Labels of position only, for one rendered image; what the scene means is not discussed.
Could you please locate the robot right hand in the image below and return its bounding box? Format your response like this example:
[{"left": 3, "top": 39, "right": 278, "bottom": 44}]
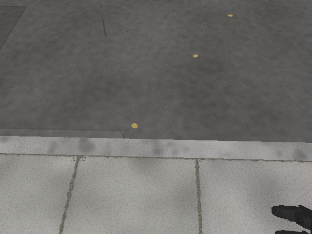
[{"left": 271, "top": 205, "right": 312, "bottom": 234}]

